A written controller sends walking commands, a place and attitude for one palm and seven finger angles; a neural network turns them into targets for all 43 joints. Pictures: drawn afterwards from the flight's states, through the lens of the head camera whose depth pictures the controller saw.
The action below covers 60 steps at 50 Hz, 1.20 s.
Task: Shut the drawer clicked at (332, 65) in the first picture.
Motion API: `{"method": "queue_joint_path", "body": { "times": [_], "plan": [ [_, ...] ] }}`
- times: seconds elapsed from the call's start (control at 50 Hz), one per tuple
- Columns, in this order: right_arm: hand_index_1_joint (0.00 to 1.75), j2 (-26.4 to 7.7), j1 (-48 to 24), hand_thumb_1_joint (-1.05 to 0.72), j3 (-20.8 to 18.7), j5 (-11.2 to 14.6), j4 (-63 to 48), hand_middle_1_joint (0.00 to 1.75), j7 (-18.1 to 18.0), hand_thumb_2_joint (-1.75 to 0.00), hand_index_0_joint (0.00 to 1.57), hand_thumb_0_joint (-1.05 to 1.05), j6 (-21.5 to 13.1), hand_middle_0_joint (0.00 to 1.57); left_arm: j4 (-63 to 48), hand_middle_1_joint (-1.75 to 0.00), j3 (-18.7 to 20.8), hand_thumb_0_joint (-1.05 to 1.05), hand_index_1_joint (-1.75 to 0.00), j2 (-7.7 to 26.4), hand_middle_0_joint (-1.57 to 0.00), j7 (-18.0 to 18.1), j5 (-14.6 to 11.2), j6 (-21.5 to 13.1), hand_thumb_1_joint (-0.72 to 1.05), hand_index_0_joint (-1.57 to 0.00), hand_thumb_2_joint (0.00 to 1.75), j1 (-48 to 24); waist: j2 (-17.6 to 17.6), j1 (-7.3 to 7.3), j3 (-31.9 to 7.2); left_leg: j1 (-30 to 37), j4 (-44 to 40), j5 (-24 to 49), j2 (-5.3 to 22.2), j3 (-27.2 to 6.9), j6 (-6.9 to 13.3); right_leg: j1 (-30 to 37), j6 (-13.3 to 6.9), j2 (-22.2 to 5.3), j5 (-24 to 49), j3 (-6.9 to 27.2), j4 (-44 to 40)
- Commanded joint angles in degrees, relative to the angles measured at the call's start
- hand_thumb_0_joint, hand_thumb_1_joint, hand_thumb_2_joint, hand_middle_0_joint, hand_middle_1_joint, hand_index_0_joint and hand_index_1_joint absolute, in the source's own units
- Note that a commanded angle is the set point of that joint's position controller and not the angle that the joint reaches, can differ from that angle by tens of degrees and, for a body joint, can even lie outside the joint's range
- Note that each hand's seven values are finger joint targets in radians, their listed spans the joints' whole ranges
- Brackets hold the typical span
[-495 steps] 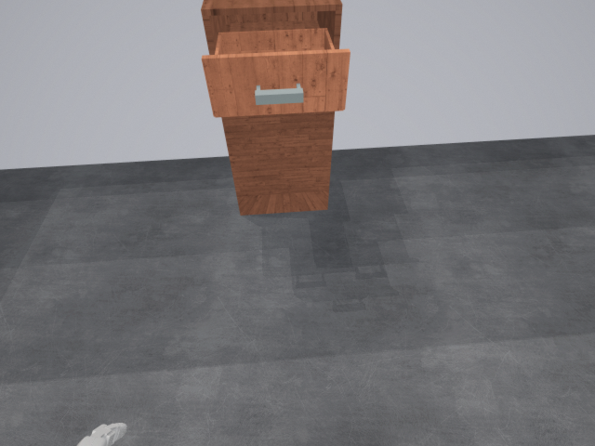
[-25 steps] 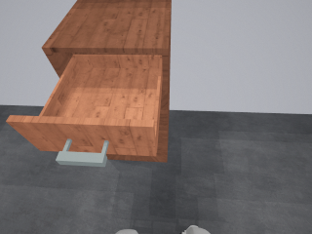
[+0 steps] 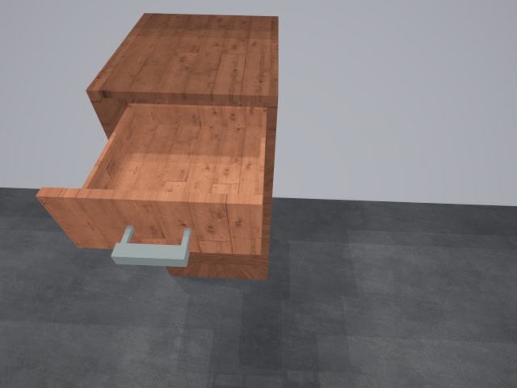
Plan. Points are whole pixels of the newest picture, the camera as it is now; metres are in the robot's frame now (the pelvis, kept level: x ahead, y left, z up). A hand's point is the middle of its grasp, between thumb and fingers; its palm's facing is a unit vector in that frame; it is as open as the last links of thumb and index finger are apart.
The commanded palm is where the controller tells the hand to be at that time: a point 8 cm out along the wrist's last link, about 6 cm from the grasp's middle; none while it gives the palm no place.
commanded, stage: come to a stop and stand still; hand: left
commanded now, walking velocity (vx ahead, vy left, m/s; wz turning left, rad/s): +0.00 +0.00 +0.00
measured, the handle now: (154, 243) +0.34 +0.20 +0.01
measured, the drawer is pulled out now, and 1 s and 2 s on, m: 0.28 0.28 0.28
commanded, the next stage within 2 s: look again from close up in 0.58 s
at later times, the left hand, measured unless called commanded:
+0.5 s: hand out of the picture -0.03 +0.09 -0.18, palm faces +0.06 -0.99 -0.13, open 7.3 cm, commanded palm none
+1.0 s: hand out of the picture -0.01 +0.16 -0.18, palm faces +0.03 -0.98 -0.19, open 7.4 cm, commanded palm none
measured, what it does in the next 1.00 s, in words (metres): steps on the spot: right foot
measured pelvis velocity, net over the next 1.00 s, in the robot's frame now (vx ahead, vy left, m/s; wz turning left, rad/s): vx -0.02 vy -0.01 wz -0.01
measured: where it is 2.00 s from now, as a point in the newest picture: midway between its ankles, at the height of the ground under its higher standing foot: outside the picture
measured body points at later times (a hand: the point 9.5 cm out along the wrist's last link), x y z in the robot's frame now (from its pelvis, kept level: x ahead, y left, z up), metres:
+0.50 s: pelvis +0.00 -0.05 +0.00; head +0.01 -0.05 +0.45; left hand -0.03 +0.14 -0.16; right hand -0.01 -0.26 -0.17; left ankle +0.01 +0.09 -0.74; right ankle -0.04 -0.11 -0.74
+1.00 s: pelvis -0.02 -0.01 -0.01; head -0.03 +0.00 +0.44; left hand -0.02 +0.21 -0.17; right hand +0.00 -0.24 -0.16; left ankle +0.00 +0.06 -0.74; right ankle -0.04 -0.11 -0.74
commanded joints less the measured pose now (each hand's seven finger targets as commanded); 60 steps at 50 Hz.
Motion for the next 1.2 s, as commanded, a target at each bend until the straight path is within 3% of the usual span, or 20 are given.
{"method": "queue_joint_path", "body": {
  "times": [0.0, 0.04, 0.06, 0.08, 0.1, 0.12, 0.2, 0.3, 0.64, 0.66, 0.68, 0.7, 0.72, 0.76, 0.82, 0.86, 0.88, 0.92, 1.06, 1.18],
  "plan": [
    [0.3, -8.9, 4.6, -0.9, -1.6, 0.2, 0.3, 0.3, -0.8, -0.9, 0.2, 0.0, -0.3, 0.2, -2.6, -0.3, -0.5, 0.0, -0.3, 0.8, -0.2, 0.3, -0.7, -2.8, 0.9, -0.2, 0.9, 0.5, 5.5, -0.02, -2.3, 5.4, -2.9, 12.7, 14.8, -13.3, 6.3, 4.0, 0.2, 0.6, 3.9, -0.4, -20.5],
    [0.3, -6.2, 4.0, -0.9, -1.2, 1.4, 0.9, 0.3, -0.5, -0.9, 0.2, 0.0, -0.5, 0.2, 0.0, -0.3, -0.4, 0.0, -0.3, 3.0, -0.2, 0.9, -0.5, -3.5, 0.9, -0.2, 0.9, 4.8, -1.4, 1.17, -4.9, -2.8, 2.8, 3.5, 9.5, -7.5, 1.1, 17.3, -0.5, -3.8, 16.0, 5.2, -28.9],
    [0.3, -4.3, 2.7, -0.9, -0.7, 1.6, 0.4, 0.3, -0.3, -0.9, 0.2, 0.0, -0.5, 0.2, 1.2, -0.3, -0.4, 0.0, -0.3, 5.4, -0.2, 1.2, -0.5, -3.8, 0.9, -0.2, 0.9, 5.9, -8.1, 1.44, -2.3, -8.2, 5.2, -5.7, 5.4, -3.2, -1.3, 18.3, -2.7, -9.7, 20.6, 11.4, -30.4],
    [0.3, -3.6, 2.0, -0.9, -0.4, 1.4, 0.3, 0.3, 0.0, -0.9, 0.2, 0.0, -0.2, 0.2, 1.3, -0.3, -0.4, 0.0, -0.3, 6.9, -0.2, 1.2, -0.8, -3.8, 0.9, -0.2, 0.9, 5.3, -9.5, 0.98, -0.7, -8.1, 5.2, -9.4, 3.9, -1.9, -2.4, 15.4, -5.1, -13.3, 23.2, 12.7, -31.4],
    [0.3, -3.2, 1.7, -0.9, -0.3, 1.0, 1.0, 0.3, 0.0, -0.9, 0.2, 0.0, -0.1, 0.2, 1.6, -0.3, -0.7, 0.0, -0.3, 6.3, -0.2, 1.0, -0.8, -4.0, 0.9, -0.2, 0.9, 4.2, -8.2, 0.5, 0.5, -5.2, 5.5, -7.7, 3.7, -1.6, -2.7, 11.3, -6.2, -12.7, 23.0, 12.0, -30.5],
    [0.3, -3.1, 1.8, -0.9, -0.2, 0.7, 2.2, 0.3, 0.0, -0.9, 0.2, 0.0, 0.2, 0.2, 1.8, -0.3, -0.7, 0.0, -0.3, 5.6, -0.2, 1.1, -0.9, -4.4, 0.9, -0.2, 0.9, 3.1, -11.9, 0.34, 2.2, -3.8, 6.3, -5.6, 4.4, -1.8, -2.8, 8.8, -6.0, -10.3, 24.4, 11.2, -30.4],
    [0.3, -3.0, 3.7, -0.9, 0.1, 1.1, 5.2, 0.3, -0.6, -0.9, 0.2, 0.0, 0.1, 0.2, 2.9, -0.3, -1.5, 0.0, -0.3, 3.0, -0.2, 1.4, -1.2, -4.4, 0.9, -0.2, 0.9, 3.8, -4.9, 0.11, 4.4, 1.2, 2.5, 5.4, 6.3, -3.3, -2.7, 6.8, -3.4, -6.1, 29.4, 6.6, -28.2],
    [0.3, -3.1, 2.4, -0.9, 0.2, 1.3, 5.8, 0.3, -0.9, -0.9, 0.2, 0.0, 0.5, 0.2, 3.8, -0.3, -1.6, 0.0, -0.3, 2.9, -0.2, 1.4, -1.1, -3.8, 0.9, -0.2, 0.9, 5.1, 1.5, 0.69, 6.6, 2.1, 0.6, 5.1, 7.2, -4.0, -2.5, 5.6, -2.3, -4.5, 20.0, 6.9, -30.4],
    [0.3, -3.9, 0.1, -0.9, 0.0, 1.4, 4.7, 0.3, -1.2, -0.9, 0.2, 0.0, 0.5, 0.2, 4.6, -0.3, -1.6, 0.0, -0.3, 2.2, -0.2, 1.6, -0.9, -4.0, 0.9, -0.2, 0.9, 7.3, -0.5, 0.84, 4.6, 4.0, -0.5, 5.4, 7.5, -4.1, -2.9, 7.9, -0.9, -4.5, 24.7, 6.7, -31.2],
    [0.3, -6.1, -7.6, -0.9, -0.7, 1.7, 0.2, 0.3, -0.7, -0.9, 0.2, 0.0, -0.6, 0.2, 5.9, -0.3, -0.7, 0.0, -0.3, 5.6, -0.2, 4.2, 0.1, -6.0, 0.9, -0.2, 0.9, 11.5, -4.7, 3.46, 6.8, -5.5, 17.1, -2.4, 6.1, 0.0, -4.7, 8.4, 6.8, -10.0, 66.3, 14.0, -30.9],
    [0.3, -4.9, -6.0, -0.9, -0.5, 1.8, -3.5, 0.3, -0.8, -0.9, 0.2, 0.0, 0.2, 0.2, 4.4, -0.3, -0.3, 0.0, -0.3, 7.7, -0.2, 4.3, 0.2, -6.1, 0.9, -0.2, 0.9, 11.5, -4.9, 0.76, 6.2, -9.8, 18.0, -11.0, 2.9, -1.2, -4.2, 16.0, 5.7, -12.0, 87.7, 11.8, -25.8],
    [0.3, -3.3, -2.0, -0.9, -0.9, 1.8, -2.6, 0.3, -1.2, -0.9, 0.2, 0.0, 0.4, 0.2, 3.2, -0.3, -0.3, 0.0, -0.3, 7.2, -0.2, 4.1, -0.1, -5.9, 0.9, -0.2, 0.9, 11.2, -5.8, 0.01, -0.1, -8.8, 17.7, -12.1, 2.4, -1.0, -2.2, 20.4, 5.4, -12.4, 93.5, 9.7, -22.0],
    [0.3, -3.7, -1.1, -0.9, -1.1, 1.9, -2.4, 0.3, -1.3, -0.9, 0.2, 0.0, 0.1, 0.2, 2.8, -0.3, -0.4, 0.0, -0.3, 6.5, -0.2, 4.3, -0.2, -5.5, 0.9, -0.2, 0.9, 10.5, -6.4, -0.51, -3.3, -8.5, 16.8, -11.2, 2.0, -0.7, -2.0, 22.2, 1.9, -10.4, 91.8, 6.2, -19.4],
    [0.3, -4.3, -0.1, -0.9, -1.3, 2.2, -2.5, 0.3, -0.9, -0.9, 0.2, 0.0, 0.2, 0.2, 0.8, -0.3, -0.6, 0.0, -0.3, 6.2, -0.2, 3.6, -0.5, -5.3, 0.9, -0.2, 0.9, 8.0, -8.9, -0.73, -8.0, -4.2, 12.7, -7.0, 2.1, -2.1, -1.9, 22.3, -3.3, -8.7, 74.0, 6.0, -19.5],
    [0.3, -5.4, 0.3, -0.9, -1.2, 1.5, -2.0, 0.3, -0.8, -0.9, 0.2, 0.0, 0.3, 0.2, -0.7, -0.3, -1.1, 0.0, -0.3, 4.3, -0.2, 2.9, -0.8, -3.8, 0.9, -0.2, 0.9, 4.6, 0.0, -1.06, -1.2, 2.0, 4.5, 2.3, 5.7, -5.3, -1.5, 9.0, -3.4, -5.4, 28.9, 6.6, -22.3],
    [0.3, -6.9, -2.1, -0.9, -0.9, 1.0, -3.1, 0.3, -0.6, -0.9, 0.2, 0.0, 0.4, 0.2, -0.5, -0.3, -1.4, 0.0, -0.3, 3.3, -0.2, 2.6, -0.5, -3.3, 0.9, -0.2, 0.9, 6.0, 3.0, 0.7, 5.8, -2.9, 2.1, 1.5, 8.6, -9.1, 0.2, 4.4, -2.6, -3.1, 13.2, 6.6, -26.6],
    [0.3, -7.1, -1.4, -0.9, -0.8, 0.9, -3.2, 0.3, -0.6, -0.9, 0.2, 0.0, 0.3, 0.2, -0.5, -0.3, -1.4, 0.0, -0.3, 3.1, -0.2, 2.6, -0.2, -3.5, 0.9, -0.2, 0.9, 7.0, 0.2, 0.91, 5.6, -2.8, 3.3, 2.9, 8.8, -9.2, 0.6, 4.7, -2.7, -2.7, 13.5, 7.0, -27.4],
    [0.3, -7.1, -1.7, -0.9, -0.6, 1.0, -2.6, 0.3, -0.5, -0.9, 0.2, 0.0, 0.3, 0.2, -0.3, -0.3, -1.5, 0.0, -0.3, 4.3, -0.2, 2.3, -0.5, -3.2, 0.9, -0.2, 0.9, 5.1, 4.6, 0.62, 6.4, -3.9, 0.4, -1.3, 7.9, -10.6, 0.5, 4.8, -3.1, -2.8, 9.7, 6.6, -26.4],
    [0.3, -9.0, -1.0, -0.9, -0.7, 0.8, -2.8, 0.3, -0.2, -0.9, 0.2, 0.0, 0.0, 0.2, -1.3, -0.3, -1.6, 0.0, -0.3, 4.6, -0.2, 1.7, -0.4, -2.8, 0.9, -0.2, 0.9, 4.5, 1.2, 1.06, 5.9, -7.2, -6.7, -13.1, 8.8, -14.2, 1.2, 6.7, -2.2, -2.2, 8.4, 4.4, -25.0],
    [0.3, -9.3, -0.2, -0.9, -0.6, 1.1, -1.9, 0.3, -0.2, -0.9, 0.2, 0.0, -0.3, 0.2, -1.1, -0.3, -1.7, 0.0, -0.3, 4.6, -0.2, 1.6, -0.3, -2.7, 0.9, -0.2, 0.9, 4.8, 1.0, 1.23, 4.0, -5.8, -9.3, -13.1, 9.5, -16.0, 1.4, 7.0, -1.8, -2.3, 9.5, 3.1, -23.9]
  ]
}}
